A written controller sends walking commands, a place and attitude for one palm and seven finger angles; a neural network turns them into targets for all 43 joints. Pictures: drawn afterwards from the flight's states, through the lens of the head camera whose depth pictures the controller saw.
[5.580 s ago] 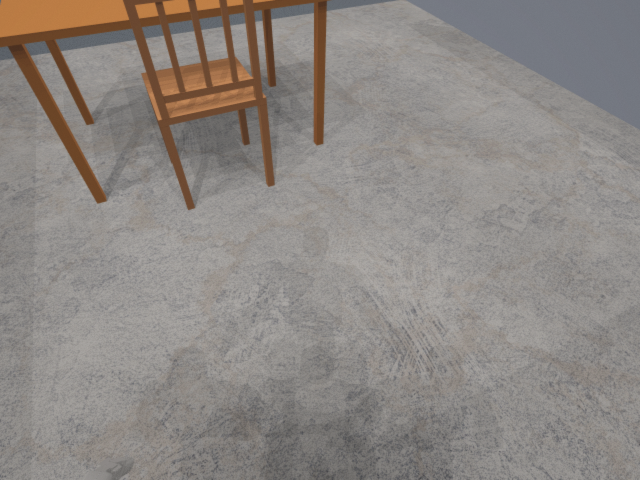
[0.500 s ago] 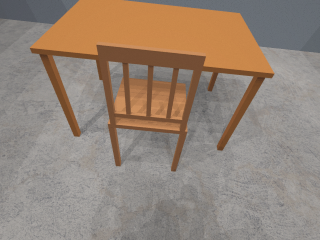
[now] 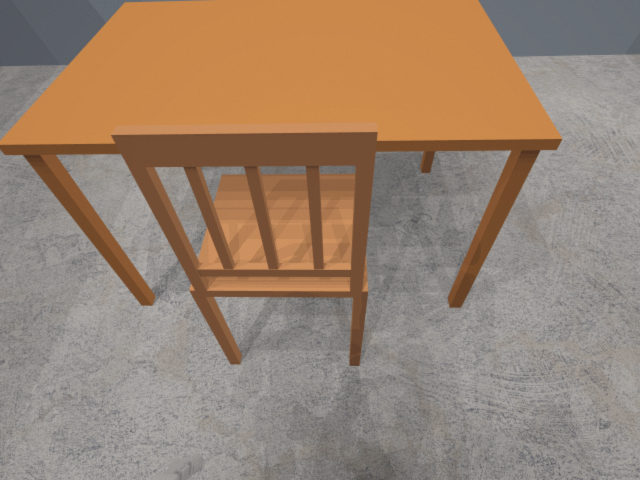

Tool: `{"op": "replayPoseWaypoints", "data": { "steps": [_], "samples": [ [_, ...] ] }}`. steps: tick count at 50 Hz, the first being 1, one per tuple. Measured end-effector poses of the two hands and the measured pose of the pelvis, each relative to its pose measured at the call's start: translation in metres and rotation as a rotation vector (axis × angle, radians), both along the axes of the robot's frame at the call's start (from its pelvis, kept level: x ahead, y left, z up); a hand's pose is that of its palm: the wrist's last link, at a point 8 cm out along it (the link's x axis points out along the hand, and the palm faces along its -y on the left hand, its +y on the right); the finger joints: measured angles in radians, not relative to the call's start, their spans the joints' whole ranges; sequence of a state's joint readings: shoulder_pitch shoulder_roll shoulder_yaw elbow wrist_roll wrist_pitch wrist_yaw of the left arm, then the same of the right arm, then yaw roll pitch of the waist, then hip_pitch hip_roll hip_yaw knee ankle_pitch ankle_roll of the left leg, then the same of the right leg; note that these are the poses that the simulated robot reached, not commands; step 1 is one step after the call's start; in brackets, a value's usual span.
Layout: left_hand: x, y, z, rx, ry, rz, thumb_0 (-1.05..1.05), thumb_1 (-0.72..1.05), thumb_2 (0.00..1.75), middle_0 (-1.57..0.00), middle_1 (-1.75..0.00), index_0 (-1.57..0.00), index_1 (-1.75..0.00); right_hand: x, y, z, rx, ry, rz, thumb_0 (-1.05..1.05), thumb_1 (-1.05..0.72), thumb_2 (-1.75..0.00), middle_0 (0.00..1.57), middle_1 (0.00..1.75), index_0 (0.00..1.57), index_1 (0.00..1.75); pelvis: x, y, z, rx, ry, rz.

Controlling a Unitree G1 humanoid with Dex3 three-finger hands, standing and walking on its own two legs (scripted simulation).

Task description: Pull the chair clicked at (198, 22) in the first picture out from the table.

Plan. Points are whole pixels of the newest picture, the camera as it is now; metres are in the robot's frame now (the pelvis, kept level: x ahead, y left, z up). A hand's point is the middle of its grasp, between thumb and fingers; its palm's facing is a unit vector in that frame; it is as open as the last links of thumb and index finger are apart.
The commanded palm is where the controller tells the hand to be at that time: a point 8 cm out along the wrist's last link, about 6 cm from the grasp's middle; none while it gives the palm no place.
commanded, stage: take the last steps up to it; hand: left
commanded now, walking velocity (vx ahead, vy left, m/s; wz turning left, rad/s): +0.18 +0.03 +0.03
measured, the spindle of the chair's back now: (264, 222) +0.56 +0.12 -0.07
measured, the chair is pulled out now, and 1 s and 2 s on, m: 0.00 0.00 0.00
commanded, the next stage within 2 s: come to a stop and stand still in 0.12 s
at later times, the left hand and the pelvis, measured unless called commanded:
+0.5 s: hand out of the picture +0.07 +0.19 -0.18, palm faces +0.05 -0.99 -0.14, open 7.3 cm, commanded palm none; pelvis +0.10 +0.03 +0.01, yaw -2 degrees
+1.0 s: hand out of the picture +0.06 +0.15 -0.14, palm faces -0.02 -0.97 -0.22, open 7.3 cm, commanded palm none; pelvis +0.05 -0.02 +0.02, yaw -3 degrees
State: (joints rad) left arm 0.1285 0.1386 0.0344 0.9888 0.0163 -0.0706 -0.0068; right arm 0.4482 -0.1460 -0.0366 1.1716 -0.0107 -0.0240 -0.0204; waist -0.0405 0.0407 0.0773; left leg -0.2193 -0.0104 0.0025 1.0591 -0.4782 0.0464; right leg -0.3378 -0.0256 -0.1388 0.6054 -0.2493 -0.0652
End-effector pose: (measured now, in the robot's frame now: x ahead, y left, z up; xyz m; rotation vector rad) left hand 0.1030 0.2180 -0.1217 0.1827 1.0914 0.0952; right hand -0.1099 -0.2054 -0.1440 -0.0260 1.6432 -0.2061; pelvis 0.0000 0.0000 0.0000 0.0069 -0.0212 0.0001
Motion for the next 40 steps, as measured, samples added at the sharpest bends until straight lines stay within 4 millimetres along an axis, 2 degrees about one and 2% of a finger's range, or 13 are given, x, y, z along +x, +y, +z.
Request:
{"op": "replayPoseWaypoints", "data": {
  "steps": [2, 5, 10, 15, 19, 22, 25, 29, 35, 40],
  "samples": [
    [-0.004, -0.004, 0.003, 0.0, 0.029, 0.024, 0.01, 0.91, 0.9, -0.2, -0.3, -0.2, -0.3, 0.037, -0.012, 0.002, -0.015, -0.064, 0.021, 0.01, -0.91, -0.9, 0.2, 0.3, 0.2, 0.3, 0.012, -0.003, 0.006, 0.0, 0.001, 0.0],
    [-0.009, 0.004, 0.009, 0.034, 0.066, 0.072, -0.01, 0.95, 0.9, -0.21, -0.3, -0.21, -0.3, 0.098, -0.023, 0.005, -0.034, -0.181, 0.053, 0.01, -0.91, -0.9, 0.2, 0.3, 0.2, 0.3, 0.027, -0.006, 0.013, -0.003, 0.01, 0.004],
    [-0.024, 0.011, 0.009, 0.037, 0.173, 0.083, -0.01, 0.95, 0.9, -0.2, -0.3, -0.2, -0.3, 0.187, -0.026, 0.013, -0.048, -0.341, 0.092, 0.01, -0.92, -0.9, 0.2, 0.3, 0.19, 0.3, 0.05, -0.003, 0.018, -0.009, 0.02, -0.002],
    [-0.039, 0.013, -0.001, -0.008, 0.265, 0.123, 0.0, 0.93, 0.9, -0.2, -0.3, -0.2, -0.3, 0.252, -0.014, 0.02, -0.063, -0.42, 0.152, 0.01, -0.93, -0.9, 0.2, 0.3, 0.19, 0.3, 0.075, 0.01, 0.017, -0.023, 0.013, -0.01],
    [-0.043, 0.017, -0.02, -0.05, 0.335, 0.153, 0.01, 0.92, 0.9, -0.2, -0.3, -0.2, -0.3, 0.285, 0.007, 0.021, -0.081, -0.451, 0.191, 0.0, -0.92, -0.9, 0.2, 0.3, 0.19, 0.3, 0.094, 0.024, 0.009, -0.038, 0.0, -0.009],
    [-0.041, 0.019, -0.026, -0.065, 0.367, 0.155, 0.01, 0.92, 0.9, -0.2, -0.3, -0.2, -0.3, 0.296, 0.022, 0.025, -0.08, -0.447, 0.203, 0.0, -0.92, -0.9, 0.2, 0.3, 0.2, 0.3, 0.1, 0.03, 0.01, -0.014, -0.005, -0.024],
    [-0.037, 0.022, -0.026, -0.066, 0.388, 0.133, 0.01, 0.91, 0.9, -0.2, -0.3, -0.2, -0.3, 0.298, 0.032, 0.026, -0.077, -0.444, 0.188, 0.0, -0.91, -0.9, 0.2, 0.3, 0.2, 0.3, 0.097, 0.033, 0.011, -0.005, 0.003, -0.037],
    [-0.031, 0.032, -0.02, -0.032, 0.385, 0.099, 0.01, 0.91, 0.9, -0.2, -0.3, -0.2, -0.3, 0.287, 0.029, 0.025, -0.087, -0.442, 0.143, -0.01, -0.92, -0.9, 0.2, 0.3, 0.2, 0.3, 0.083, 0.032, 0.013, -0.013, 0.016, -0.048],
    [-0.023, 0.042, -0.012, 0.042, 0.319, 0.07, 0.01, 0.91, 0.9, -0.2, -0.3, -0.2, -0.3, 0.243, -0.004, 0.018, -0.103, -0.397, 0.102, -0.01, -0.92, -0.9, 0.2, 0.3, 0.2, 0.3, 0.059, 0.018, 0.01, -0.011, 0.022, -0.062],
    [-0.031, 0.028, -0.005, 0.092, 0.25, 0.058, 0.01, 0.91, 0.9, -0.2, -0.3, -0.2, -0.3, 0.195, -0.036, 0.002, -0.084, -0.336, 0.054, 0.0, -0.91, -0.9, 0.2, 0.3, 0.2, 0.3, 0.046, -0.004, 0.004, 0.01, 0.0, -0.051]
  ]
}}
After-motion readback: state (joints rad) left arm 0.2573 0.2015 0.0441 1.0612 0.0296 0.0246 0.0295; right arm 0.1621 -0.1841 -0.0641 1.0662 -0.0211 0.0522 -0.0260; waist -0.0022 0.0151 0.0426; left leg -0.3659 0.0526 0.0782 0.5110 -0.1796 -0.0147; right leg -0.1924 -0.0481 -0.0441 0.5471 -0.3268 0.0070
